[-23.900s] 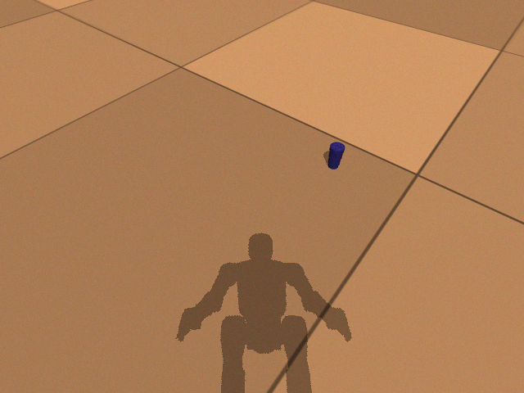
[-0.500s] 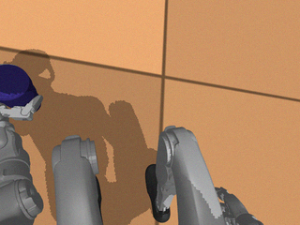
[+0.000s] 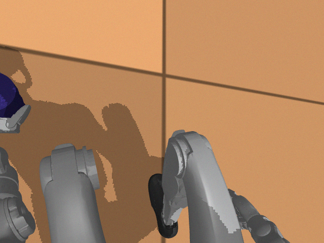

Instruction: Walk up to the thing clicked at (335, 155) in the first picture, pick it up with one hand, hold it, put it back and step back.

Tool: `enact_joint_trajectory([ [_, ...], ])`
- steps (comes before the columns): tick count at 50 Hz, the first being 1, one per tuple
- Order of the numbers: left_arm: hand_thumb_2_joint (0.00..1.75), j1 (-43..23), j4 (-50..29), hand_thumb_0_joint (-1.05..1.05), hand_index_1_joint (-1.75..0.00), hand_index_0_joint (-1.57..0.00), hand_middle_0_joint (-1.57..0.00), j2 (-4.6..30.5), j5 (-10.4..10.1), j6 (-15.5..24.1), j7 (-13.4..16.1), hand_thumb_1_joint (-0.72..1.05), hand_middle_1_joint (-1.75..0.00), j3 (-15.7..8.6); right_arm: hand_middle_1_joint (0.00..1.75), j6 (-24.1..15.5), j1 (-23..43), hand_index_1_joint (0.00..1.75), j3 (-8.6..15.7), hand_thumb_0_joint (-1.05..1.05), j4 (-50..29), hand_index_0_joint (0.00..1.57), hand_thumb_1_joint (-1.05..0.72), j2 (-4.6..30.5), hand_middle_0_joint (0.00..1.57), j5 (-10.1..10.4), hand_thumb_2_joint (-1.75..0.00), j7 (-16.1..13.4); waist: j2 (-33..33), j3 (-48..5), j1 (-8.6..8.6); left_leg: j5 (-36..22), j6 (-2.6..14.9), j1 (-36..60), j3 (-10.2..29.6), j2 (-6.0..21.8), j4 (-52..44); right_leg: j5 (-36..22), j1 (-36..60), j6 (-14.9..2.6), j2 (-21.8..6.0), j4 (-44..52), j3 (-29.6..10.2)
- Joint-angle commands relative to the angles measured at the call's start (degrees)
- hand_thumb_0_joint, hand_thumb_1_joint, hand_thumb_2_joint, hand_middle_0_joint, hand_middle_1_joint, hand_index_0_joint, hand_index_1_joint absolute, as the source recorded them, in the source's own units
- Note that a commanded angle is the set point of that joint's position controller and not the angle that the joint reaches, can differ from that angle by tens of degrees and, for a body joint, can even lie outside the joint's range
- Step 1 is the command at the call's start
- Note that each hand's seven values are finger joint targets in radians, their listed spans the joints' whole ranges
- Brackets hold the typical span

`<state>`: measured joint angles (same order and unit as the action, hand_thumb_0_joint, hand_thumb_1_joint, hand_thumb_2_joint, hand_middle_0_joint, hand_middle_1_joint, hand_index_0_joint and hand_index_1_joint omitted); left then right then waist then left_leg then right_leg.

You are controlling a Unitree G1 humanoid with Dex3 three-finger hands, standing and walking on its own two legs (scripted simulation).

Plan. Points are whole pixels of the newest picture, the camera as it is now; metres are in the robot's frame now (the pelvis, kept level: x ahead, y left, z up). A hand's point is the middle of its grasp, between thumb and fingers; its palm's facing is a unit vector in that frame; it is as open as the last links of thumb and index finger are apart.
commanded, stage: lower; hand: left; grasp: from the side
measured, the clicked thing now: (3, 104) +0.42 +0.31 -0.12
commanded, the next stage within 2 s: loosen in 0.96 s
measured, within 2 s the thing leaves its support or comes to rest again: rests again in 1.38 s
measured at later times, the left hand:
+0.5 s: hand (13, 109) +0.42 +0.31 -0.17, palm faces +0.40 -0.92 -0.02, open 10.0 cm
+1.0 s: hand (16, 112) +0.43 +0.31 -0.20, palm faces +0.42 -0.91 -0.02, open 10.0 cm
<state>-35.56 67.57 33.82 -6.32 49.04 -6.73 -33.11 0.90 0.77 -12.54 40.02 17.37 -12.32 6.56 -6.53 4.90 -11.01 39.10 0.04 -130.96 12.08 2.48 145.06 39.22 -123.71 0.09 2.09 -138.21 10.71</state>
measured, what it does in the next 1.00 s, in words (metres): stands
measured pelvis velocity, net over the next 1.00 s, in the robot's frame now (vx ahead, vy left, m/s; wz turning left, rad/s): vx -0.01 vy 0.01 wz -0.10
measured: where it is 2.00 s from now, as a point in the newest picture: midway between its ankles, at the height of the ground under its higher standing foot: (129, 226)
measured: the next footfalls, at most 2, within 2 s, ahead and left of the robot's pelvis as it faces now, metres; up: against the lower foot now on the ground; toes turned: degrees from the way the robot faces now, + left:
none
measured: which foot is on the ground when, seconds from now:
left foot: down 0.00-1.00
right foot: down 0.00-1.00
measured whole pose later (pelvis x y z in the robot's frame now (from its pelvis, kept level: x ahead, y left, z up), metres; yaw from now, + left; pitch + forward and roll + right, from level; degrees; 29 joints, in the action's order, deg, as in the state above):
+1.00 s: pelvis -0.01 +0.01 -0.02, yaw -6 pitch +13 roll -17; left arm -35.4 81.1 49.3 -5.7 60.0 -0.4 -34.8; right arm 0.4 9.4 -27.9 33.4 21.0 -20.1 7.6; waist -16.4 17.4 -13.6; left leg 40.6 0.6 -127.7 20.6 2.6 152.3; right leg 37.1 -117.9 2.8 5.2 -138.8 16.8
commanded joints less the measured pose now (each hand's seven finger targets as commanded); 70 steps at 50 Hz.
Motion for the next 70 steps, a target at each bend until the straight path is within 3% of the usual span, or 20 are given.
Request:
enact_joint_trajectory([
  [1, 1.25, -14.19, -8.15, 0.0, -1.42, -1.27, -1.25, 12.91, -1.01, 6.7, 0.22, 0.14, -1.43, -0.62, 0.3, -0.31, -5.08, 0.3, 3.58, 0.0, -2.41, 0.2, -0.9, 17.06, 0.2, -0.76, -0.9, -0.47, 19.3, -34.1, -1.7, -6.22, -0.29, 24.04, -2.97, 0.52, -15.11, -10.3, 16.65, -1.75, 2.62, 12.27, 2.44],
  [2, 1.25, -14.07, -7.76, 0.0, -1.42, -1.27, -1.24, 12.4, -1.41, 7.19, 0.12, 0.15, -1.43, -0.55, 0.3, -0.35, -4.67, 0.3, 3.12, 0.0, -2.79, 0.2, -0.9, 17.41, 0.2, -0.91, -0.9, -0.38, 18.85, -33.71, -2.23, -7.0, -0.27, 24.63, -2.68, 0.59, -14.82, -11.08, 16.91, -1.56, 2.58, 12.09, 2.73],
  [4, 1.24, -15.44, -8.85, 0.0, -1.41, -1.28, -1.24, 16.14, -1.2, 8.35, 0.68, 0.14, -1.42, -2.14, 0.3, -0.33, -3.92, 0.3, 2.38, 0.0, -3.19, 0.2, -0.89, 17.84, 0.2, -1.5, -0.9, -0.37, 20.17, -34.18, -1.73, -6.17, -0.32, 25.06, -2.59, 0.78, -14.45, -10.34, 17.59, -1.58, 2.78, 12.19, 2.79],
  [10, 1.22, -17.78, -9.16, 0.0, -1.39, -1.26, -1.23, 21.56, -0.2, 11.55, 1.51, 0.2, -1.41, -2.93, 0.3, -0.53, -1.87, 0.3, -0.24, 0.0, -2.9, 0.2, -0.9, 18.92, 0.2, -3.25, -0.9, -0.41, 25.84, -33.89, -2.85, -8.55, -1.21, 29.08, -1.38, 1.63, -13.8, -12.07, 17.79, -1.78, 3.0, 10.25, 3.23],
  [13, 1.22, -16.79, -8.32, 0.0, -1.38, -1.24, -1.21, 22.65, -0.08, 12.37, 2.34, 0.18, -1.39, -3.72, 0.3, -0.42, -1.15, 0.3, -1.2, 0.0, -3.51, 0.2, -0.9, 19.85, 0.2, -4.1, -0.9, -0.36, 26.83, -33.44, -3.3, -9.52, -1.6, 30.17, -0.66, 1.94, -13.79, -12.94, 18.5, -1.73, 3.05, 9.8, 3.98],
  [21, 1.2, -13.72, -2.59, 0.0, -1.35, -1.22, -1.19, 22.68, 0.53, 13.12, 3.17, 0.16, -1.36, -2.18, 0.3, -0.14, 1.32, 0.3, -3.35, 0.0, -4.58, 0.2, -0.9, 21.67, 0.2, -5.46, -0.9, 0.0, 26.46, -28.05, -4.82, -8.91, -1.92, 29.22, 1.21, 2.4, -13.42, -13.01, 17.69, -1.52, 3.39, 9.17, 6.1],
  [28, 1.2, -13.97, -0.26, 0.0, -1.34, -1.21, -1.17, 23.01, -0.75, 14.75, 4.19, 0.17, -1.36, -2.1, 0.3, -0.21, 2.49, 0.3, -5.44, 0.0, -5.56, 0.2, -0.89, 22.66, 0.2, -6.24, -0.9, 0.25, 24.15, -26.91, -6.62, -9.6, -1.56, 28.42, 2.65, 2.6, -11.97, -14.47, 20.18, -0.85, 3.97, 9.15, 7.3],
  [30, 1.21, -13.63, -0.33, 0.0, -1.36, -1.22, -1.18, 24.64, -1.02, 15.51, 4.88, 0.18, -1.37, -3.31, 0.3, -0.29, 3.13, 0.3, -5.99, 0.0, -5.78, 0.2, -0.89, 22.64, 0.2, -6.49, -0.9, 0.19, 23.98, -27.36, -6.28, -9.51, -1.45, 28.33, 2.53, 2.62, -11.47, -14.62, 21.4, -0.74, 4.16, 9.51, 7.27],
  [31, 1.23, -14.35, 0.92, 0.0, -1.36, -1.22, -1.19, 24.16, -0.8, 15.65, 5.18, 0.19, -1.38, -2.52, 0.3, -0.24, 3.46, 0.3, -6.38, 0.0, -5.97, 0.2, -0.89, 22.7, 0.2, -6.6, -0.9, 0.18, 23.83, -25.7, -7.07, -8.55, -1.45, 27.32, 2.78, 2.61, -11.57, -14.04, 20.9, -0.66, 4.18, 9.49, 7.55],
  [32, 1.23, -14.14, 0.23, 0.0, -1.36, -1.21, -1.18, 25.45, -0.67, 15.97, 5.31, 0.21, -1.38, -3.15, 0.3, -0.35, 4.49, 0.3, -6.49, 0.0, -6.24, 0.2, -0.89, 22.72, 0.2, -6.71, -0.9, 0.12, 23.37, -25.09, -6.33, -7.98, -1.32, 26.63, 2.58, 2.75, -11.33, -13.66, 20.77, -0.73, 4.26, 9.55, 7.3],
  [34, 1.24, -15.61, -0.57, 0.0, -1.37, -1.22, -1.19, 27.74, 0.03, 16.68, 5.65, 0.2, -1.39, -3.48, 0.3, -0.16, 4.3, 0.3, -6.94, 0.0, -6.03, 0.2, -0.89, 22.96, 0.2, -7.15, -0.9, 0.01, 24.92, -24.81, -7.18, -7.25, -1.47, 27.1, 2.76, 3.0, -11.42, -13.14, 20.87, -0.66, 4.33, 9.59, 7.57],
  [35, 1.25, -14.82, 0.0, 0.0, -1.37, -1.22, -1.19, 27.16, 0.22, 16.92, 5.56, 0.23, -1.39, -3.11, 0.3, -0.24, 4.98, 0.3, -7.18, 0.0, -6.29, 0.2, -0.88, 23.1, 0.2, -7.34, -0.9, -0.03, 25.41, -24.28, -7.15, -7.56, -1.68, 28.14, 3.1, 3.2, -11.73, -13.28, 20.33, -0.63, 4.34, 9.22, 7.83],
  [36, 1.22, -14.49, -0.41, 0.0, -1.35, -1.22, -1.19, 29.3, 0.69, 17.22, 5.73, 0.2, -1.37, -3.93, 0.3, -0.22, 5.27, 0.3, -7.21, 0.0, -6.12, 0.2, -0.89, 23.28, 0.2, -7.4, -0.9, -0.04, 26.99, -23.9, -6.46, -6.76, -1.96, 28.5, 3.23, 3.29, -12.34, -12.34, 19.63, -0.92, 4.34, 8.9, 7.95],
  [43, 1.19, -13.88, 1.89, 0.0, -1.32, -1.2, -1.17, 28.63, 0.58, 17.32, 6.26, 0.17, -1.34, -3.37, 0.3, -0.16, 6.19, 0.3, -8.2, 0.0, -6.9, 0.2, -0.89, 24.29, 0.2, -8.02, -0.9, -0.06, 27.86, -22.07, -7.55, -6.37, -2.39, 29.68, 4.84, 3.87, -13.06, -12.66, 18.76, -0.78, 4.55, 8.22, 9.28],
  [47, 1.19, -13.17, 2.36, 0.0, -1.32, -1.21, -1.18, 27.02, 0.47, 17.26, 5.91, 0.21, -1.34, -1.49, 0.3, -0.31, 6.85, 0.3, -8.41, 0.0, -7.26, 0.2, -0.89, 24.41, 0.2, -7.94, -0.9, -0.08, 26.3, -20.75, -8.23, -5.88, -2.17, 28.84, 5.2, 3.76, -12.68, -12.88, 18.63, -0.56, 4.67, 8.39, 9.76],
  [52, 1.2, -12.13, 3.42, 0.0, -1.32, -1.2, -1.16, 26.44, -0.12, 17.53, 6.22, 0.23, -1.34, -1.1, 0.3, -0.22, 6.53, 0.3, -9.09, 0.0, -7.25, 0.2, -0.88, 24.29, 0.2, -8.22, -0.9, -0.06, 24.92, -21.48, -8.33, -9.76, -2.14, 29.23, 5.61, 3.8, -11.57, -15.99, 21.06, -0.32, 5.02, 8.29, 10.07],
  [54, 1.12, -11.7, 3.44, 0.0, -1.27, -1.21, -1.18, 27.2, -0.29, 17.67, 6.6, 0.2, -1.29, -1.61, 0.3, -0.1, 6.65, 0.3, -9.27, 0.0, -7.19, 0.2, -0.89, 24.36, 0.2, -8.3, -0.89, -0.08, 24.93, -21.69, -7.8, -10.25, -2.08, 29.37, 5.5, 3.87, -11.12, -16.25, 21.43, -0.34, 5.18, 8.28, 9.97],
  [57, 0.88, -12.94, 1.52, 0.0, -1.04, -1.06, -1.01, 27.9, -1.07, 18.31, 7.21, 0.11, -1.08, -2.56, 0.3, -0.1, 7.03, 0.3, -9.69, 0.0, -7.46, 0.2, -0.88, 24.13, 0.2, -8.54, -0.89, -0.07, 25.08, -22.61, -7.69, -10.22, -1.86, 29.14, 5.06, 3.82, -10.5, -16.47, 22.65, -0.24, 5.46, 8.83, 9.78],
  [63, 0.58, -13.36, -0.12, 0.0, -0.78, -0.86, -0.83, 31.37, 0.71, 18.49, 7.62, -0.09, -0.81, -3.67, 0.3, 0.34, 7.43, 0.3, -9.6, 0.0, -7.71, 0.2, -0.89, 24.36, 0.2, -9.02, -0.89, -0.29, 28.06, -21.7, -7.62, -8.37, -2.21, 29.9, 4.85, 4.25, -11.39, -14.6, 21.36, -0.58, 5.47, 8.74, 9.77],
  [70, 0.35, -11.85, 3.29, 0.0, -0.49, -0.57, -0.54, 27.17, 0.2, 16.89, 7.36, -0.33, -0.51, -1.43, 0.3, 0.21, 7.86, 0.3, -9.34, 0.0, -8.1, 0.2, -0.9, 24.63, 0.2, -8.44, -0.9, -0.18, 25.72, -18.65, -8.65, -5.44, -1.99, 27.6, 5.83, 4.26, -12.23, -12.97, 19.19, -0.5, 5.44, 8.6, 10.7],
])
